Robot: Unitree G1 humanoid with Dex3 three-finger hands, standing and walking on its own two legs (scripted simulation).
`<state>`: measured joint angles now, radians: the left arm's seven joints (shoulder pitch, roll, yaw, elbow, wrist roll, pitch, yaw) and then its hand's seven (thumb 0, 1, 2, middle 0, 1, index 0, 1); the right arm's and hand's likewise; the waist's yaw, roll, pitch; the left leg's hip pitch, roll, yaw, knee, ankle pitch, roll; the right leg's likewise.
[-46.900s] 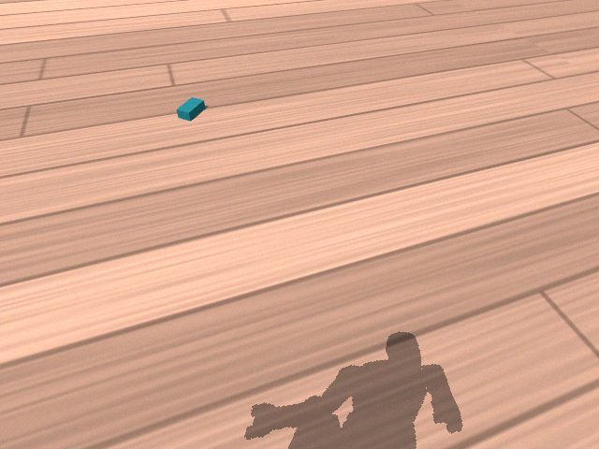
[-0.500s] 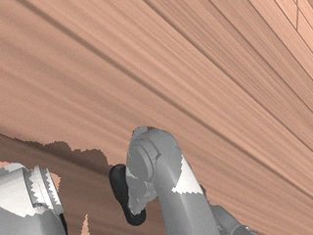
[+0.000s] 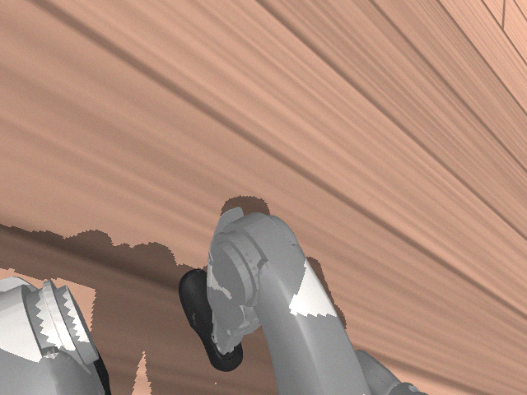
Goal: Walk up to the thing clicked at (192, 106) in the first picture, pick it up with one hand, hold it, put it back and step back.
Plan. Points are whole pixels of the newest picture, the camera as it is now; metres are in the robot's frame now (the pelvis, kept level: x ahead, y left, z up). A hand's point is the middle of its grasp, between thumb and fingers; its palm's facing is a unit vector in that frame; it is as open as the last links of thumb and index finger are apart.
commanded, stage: close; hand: left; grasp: from above
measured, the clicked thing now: out of the picture +0.45 +0.37 -0.28
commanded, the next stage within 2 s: settle in 1.22 s
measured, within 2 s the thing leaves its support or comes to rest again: leaves its support in 1.64 s
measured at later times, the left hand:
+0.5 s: hand out of the picture +0.43 +0.37 -0.25, palm faces -0.43 -0.16 -0.89, open 11.9 cm
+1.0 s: hand out of the picture +0.43 +0.37 -0.24, palm faces -0.42 -0.16 -0.89, open 11.6 cm
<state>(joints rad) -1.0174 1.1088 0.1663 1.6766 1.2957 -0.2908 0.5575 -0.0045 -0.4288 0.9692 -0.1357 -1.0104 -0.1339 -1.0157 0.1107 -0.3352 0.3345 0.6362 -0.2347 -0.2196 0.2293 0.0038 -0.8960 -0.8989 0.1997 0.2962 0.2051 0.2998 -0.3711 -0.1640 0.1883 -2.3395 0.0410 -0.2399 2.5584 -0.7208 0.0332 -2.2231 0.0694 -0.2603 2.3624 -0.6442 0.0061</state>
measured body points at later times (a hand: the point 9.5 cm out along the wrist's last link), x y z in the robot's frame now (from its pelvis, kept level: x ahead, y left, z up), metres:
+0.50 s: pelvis +0.00 +0.00 +0.00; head +0.27 +0.15 +0.32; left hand +0.45 +0.37 -0.20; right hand +0.07 -0.24 -0.05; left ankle +0.06 +0.12 -0.27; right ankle +0.12 -0.10 -0.27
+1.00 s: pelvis +0.00 +0.00 +0.00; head +0.27 +0.15 +0.33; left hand +0.45 +0.37 -0.19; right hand +0.06 -0.24 -0.05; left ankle +0.06 +0.12 -0.27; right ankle +0.12 -0.10 -0.27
